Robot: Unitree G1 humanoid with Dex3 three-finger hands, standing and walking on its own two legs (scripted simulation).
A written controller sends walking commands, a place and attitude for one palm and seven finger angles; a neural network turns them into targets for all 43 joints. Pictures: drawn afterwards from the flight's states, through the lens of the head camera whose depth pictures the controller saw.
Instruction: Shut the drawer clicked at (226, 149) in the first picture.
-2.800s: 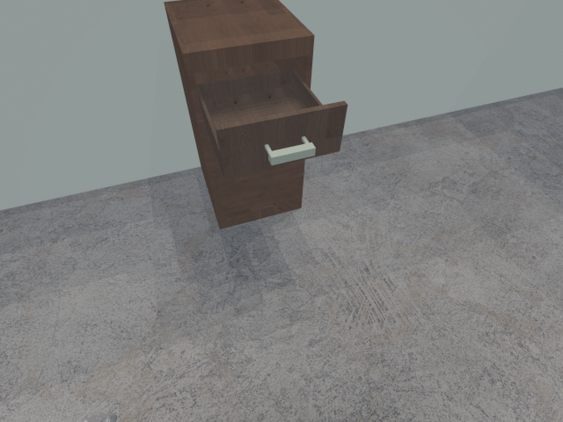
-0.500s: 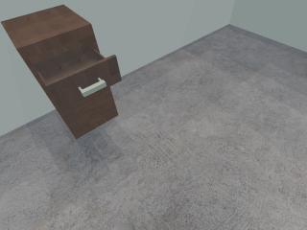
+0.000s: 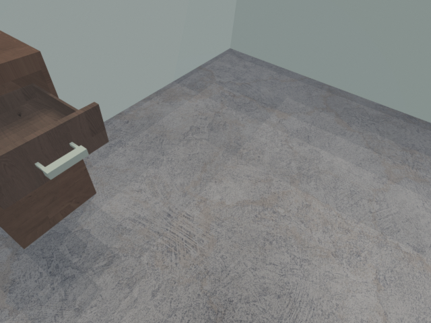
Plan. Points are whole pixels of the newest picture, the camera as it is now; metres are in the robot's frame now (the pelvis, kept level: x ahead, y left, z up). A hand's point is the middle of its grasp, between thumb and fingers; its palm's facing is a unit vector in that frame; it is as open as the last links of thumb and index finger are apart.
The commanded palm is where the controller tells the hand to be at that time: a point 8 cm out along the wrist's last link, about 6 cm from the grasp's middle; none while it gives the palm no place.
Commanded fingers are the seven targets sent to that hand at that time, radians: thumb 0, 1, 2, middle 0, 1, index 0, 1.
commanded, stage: walk to a spot facing it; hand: left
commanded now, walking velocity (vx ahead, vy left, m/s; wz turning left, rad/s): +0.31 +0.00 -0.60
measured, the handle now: (61, 158) +0.52 +0.50 -0.11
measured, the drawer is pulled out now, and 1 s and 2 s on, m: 0.30 0.30 0.30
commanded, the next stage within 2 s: turn to face it in 0.86 s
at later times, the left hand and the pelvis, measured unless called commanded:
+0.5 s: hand (205, 243) +0.36 +0.05 -0.19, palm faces -0.40 -0.91 -0.09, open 7.4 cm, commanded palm none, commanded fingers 0.00 0.90 0.90 -0.20 -0.30 -0.20 -0.30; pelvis +0.17 -0.04 -0.03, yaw -19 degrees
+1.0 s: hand (194, 238) +0.36 +0.08 -0.17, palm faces -0.32 -0.93 -0.19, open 7.3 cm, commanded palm none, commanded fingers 0.00 0.90 0.90 -0.20 -0.30 -0.20 -0.30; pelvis +0.37 -0.10 -0.01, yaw -27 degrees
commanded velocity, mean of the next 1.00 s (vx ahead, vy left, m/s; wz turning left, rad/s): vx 0.30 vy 0.00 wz -0.28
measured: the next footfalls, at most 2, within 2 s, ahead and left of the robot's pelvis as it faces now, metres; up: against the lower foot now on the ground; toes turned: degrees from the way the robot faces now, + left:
right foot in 0.50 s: +0.28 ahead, -0.13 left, +0.00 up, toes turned -27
left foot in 1.08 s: +0.56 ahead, -0.09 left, +0.00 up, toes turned -20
